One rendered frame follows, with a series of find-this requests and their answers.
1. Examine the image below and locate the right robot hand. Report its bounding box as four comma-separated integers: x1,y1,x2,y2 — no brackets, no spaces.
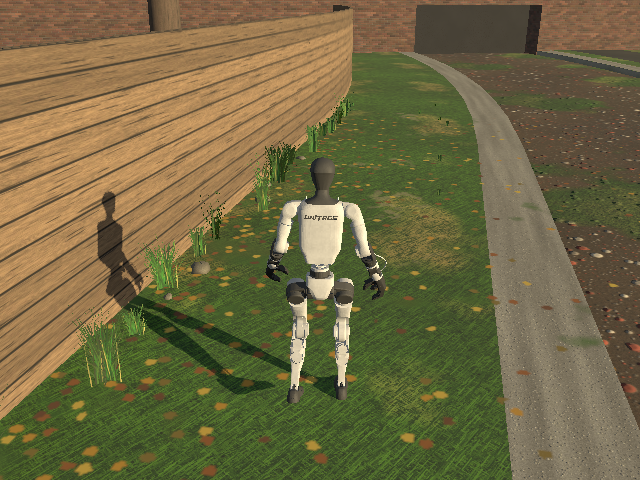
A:
363,276,386,300

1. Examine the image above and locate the robot right upper arm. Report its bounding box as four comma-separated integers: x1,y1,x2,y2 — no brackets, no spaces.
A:
342,202,371,258

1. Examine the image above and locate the left robot forearm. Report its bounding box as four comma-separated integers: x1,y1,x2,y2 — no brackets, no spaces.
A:
267,238,284,269

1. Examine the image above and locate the robot left upper arm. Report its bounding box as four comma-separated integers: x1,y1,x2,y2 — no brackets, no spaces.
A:
273,200,301,254

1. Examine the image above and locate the right robot forearm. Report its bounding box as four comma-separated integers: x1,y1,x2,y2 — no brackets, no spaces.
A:
361,242,383,281

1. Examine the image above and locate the right robot shin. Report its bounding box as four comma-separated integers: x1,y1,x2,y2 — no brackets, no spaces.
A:
335,324,350,387

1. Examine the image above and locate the left robot hand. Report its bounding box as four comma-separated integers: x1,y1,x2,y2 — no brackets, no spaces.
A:
265,265,289,282

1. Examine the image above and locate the left robot thigh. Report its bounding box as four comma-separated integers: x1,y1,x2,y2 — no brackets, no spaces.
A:
286,278,309,339

